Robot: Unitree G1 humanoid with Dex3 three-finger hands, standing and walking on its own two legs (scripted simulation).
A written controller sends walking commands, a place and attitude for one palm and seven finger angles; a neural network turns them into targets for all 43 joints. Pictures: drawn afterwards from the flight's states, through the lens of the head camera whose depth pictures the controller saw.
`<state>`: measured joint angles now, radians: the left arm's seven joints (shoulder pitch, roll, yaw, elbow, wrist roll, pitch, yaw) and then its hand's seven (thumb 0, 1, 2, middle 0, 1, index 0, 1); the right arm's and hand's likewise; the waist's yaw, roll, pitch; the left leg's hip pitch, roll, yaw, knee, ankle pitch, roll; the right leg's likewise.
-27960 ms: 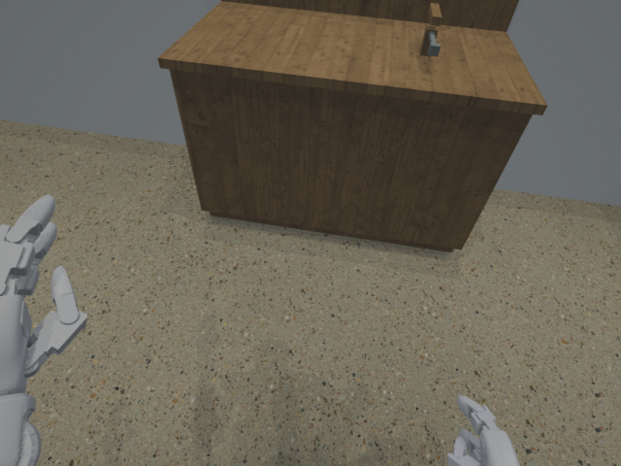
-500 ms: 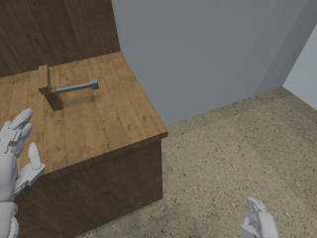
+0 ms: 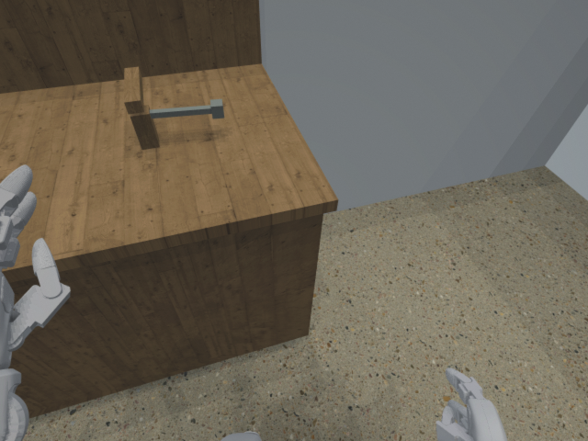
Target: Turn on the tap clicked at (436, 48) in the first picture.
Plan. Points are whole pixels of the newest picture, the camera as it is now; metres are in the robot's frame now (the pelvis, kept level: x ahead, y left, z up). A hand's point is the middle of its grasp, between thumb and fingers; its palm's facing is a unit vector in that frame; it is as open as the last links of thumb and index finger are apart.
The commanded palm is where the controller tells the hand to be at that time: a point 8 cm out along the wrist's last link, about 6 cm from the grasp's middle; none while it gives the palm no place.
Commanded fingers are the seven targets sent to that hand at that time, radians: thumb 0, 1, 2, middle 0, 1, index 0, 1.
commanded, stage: step back with the hand held close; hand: left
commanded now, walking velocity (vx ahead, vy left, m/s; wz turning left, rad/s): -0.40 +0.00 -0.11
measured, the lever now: (217, 108) +0.70 +0.22 +0.08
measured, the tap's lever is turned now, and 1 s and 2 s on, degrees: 83 83 83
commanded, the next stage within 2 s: stop stepping back and stand still in 0.26 s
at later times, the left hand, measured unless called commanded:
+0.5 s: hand (86, 387) +0.12 +0.17 +0.20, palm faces +0.23 -0.86 -0.45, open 7.4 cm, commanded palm +0.09 +0.22 +0.20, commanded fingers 0.00 0.90 0.90 -0.20 -0.30 -0.20 -0.30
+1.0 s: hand out of the picture +0.07 +0.22 +0.18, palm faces +0.33 -0.86 -0.39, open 7.4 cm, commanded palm +0.03 +0.25 +0.20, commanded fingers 0.00 0.90 0.90 -0.20 -0.30 -0.20 -0.30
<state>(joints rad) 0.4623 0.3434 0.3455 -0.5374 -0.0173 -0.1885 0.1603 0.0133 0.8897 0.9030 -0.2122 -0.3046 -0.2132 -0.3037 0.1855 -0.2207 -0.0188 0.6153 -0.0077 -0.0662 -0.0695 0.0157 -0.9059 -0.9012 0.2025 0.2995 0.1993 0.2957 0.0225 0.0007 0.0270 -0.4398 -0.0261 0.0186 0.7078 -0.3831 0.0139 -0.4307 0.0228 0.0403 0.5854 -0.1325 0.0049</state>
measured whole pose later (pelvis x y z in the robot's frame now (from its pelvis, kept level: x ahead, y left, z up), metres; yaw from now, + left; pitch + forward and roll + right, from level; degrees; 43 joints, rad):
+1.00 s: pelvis -0.17 +0.00 +0.01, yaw -8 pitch -1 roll +0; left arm 0.45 0.35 0.35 -0.37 -0.05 -0.17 0.16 0.01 0.89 0.90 -0.21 -0.30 -0.21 -0.30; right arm 0.27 -0.23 -0.02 0.67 0.01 -0.07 -0.08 0.02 -0.91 -0.90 0.20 0.30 0.19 0.30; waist -0.01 0.05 -0.04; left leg -0.31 0.00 0.01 0.58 -0.26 0.01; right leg -0.17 0.03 -0.04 0.56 -0.37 -0.03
